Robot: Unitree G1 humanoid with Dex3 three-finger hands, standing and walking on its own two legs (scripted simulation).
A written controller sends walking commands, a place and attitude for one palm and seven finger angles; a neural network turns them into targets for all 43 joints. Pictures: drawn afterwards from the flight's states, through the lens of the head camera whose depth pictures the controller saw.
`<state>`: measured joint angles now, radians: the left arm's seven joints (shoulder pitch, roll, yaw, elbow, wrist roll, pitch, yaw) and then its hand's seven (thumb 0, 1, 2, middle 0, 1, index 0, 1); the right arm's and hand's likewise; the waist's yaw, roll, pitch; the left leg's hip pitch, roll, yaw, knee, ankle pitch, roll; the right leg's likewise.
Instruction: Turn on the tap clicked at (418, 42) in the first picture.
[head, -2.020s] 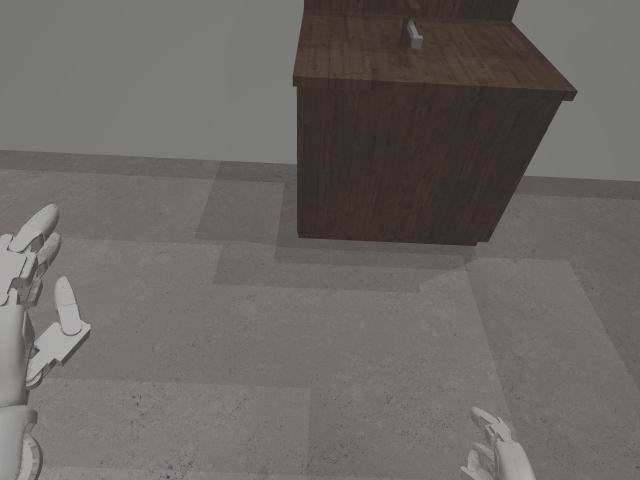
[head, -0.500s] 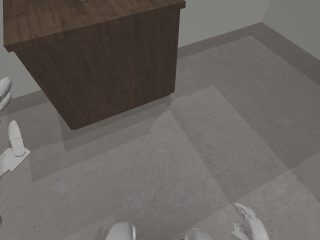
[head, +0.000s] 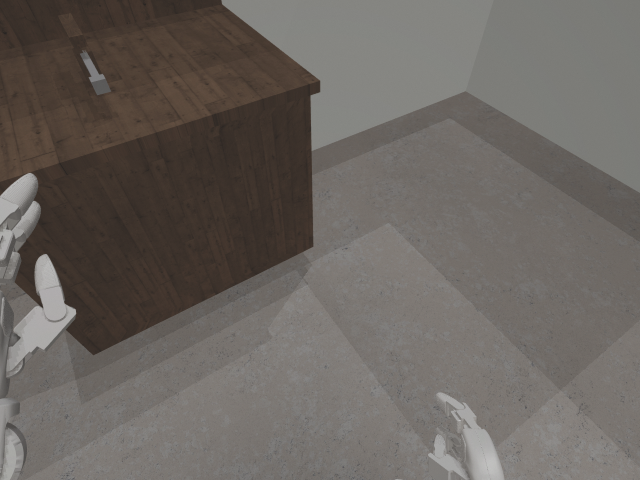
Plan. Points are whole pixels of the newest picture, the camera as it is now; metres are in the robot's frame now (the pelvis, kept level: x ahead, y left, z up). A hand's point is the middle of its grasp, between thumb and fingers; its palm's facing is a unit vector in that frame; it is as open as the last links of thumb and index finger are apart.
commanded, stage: walk to a spot facing it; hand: left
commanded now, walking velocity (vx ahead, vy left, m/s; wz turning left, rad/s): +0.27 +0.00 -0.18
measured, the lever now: (100, 84) +0.79 +0.51 +0.07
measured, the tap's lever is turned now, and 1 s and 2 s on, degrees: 0 0 0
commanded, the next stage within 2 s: turn to face it in 0.04 s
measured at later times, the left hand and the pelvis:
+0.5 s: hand (136, 197) +0.36 +0.23 +0.18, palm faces +0.41 -0.81 -0.42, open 7.4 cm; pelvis +0.13 -0.01 -0.01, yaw +2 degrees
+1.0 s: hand (132, 246) +0.30 +0.21 +0.18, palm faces +0.56 -0.75 -0.36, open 7.4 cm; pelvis +0.13 -0.06 +0.00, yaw +12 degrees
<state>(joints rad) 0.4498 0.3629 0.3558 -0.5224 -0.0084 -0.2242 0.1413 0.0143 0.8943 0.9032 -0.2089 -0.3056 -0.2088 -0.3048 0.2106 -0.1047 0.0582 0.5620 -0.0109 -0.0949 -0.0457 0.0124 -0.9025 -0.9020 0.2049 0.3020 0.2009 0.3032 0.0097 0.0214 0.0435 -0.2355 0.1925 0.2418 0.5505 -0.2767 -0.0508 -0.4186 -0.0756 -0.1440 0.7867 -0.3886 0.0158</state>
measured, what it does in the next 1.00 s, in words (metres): walks ahead: right foot, then left foot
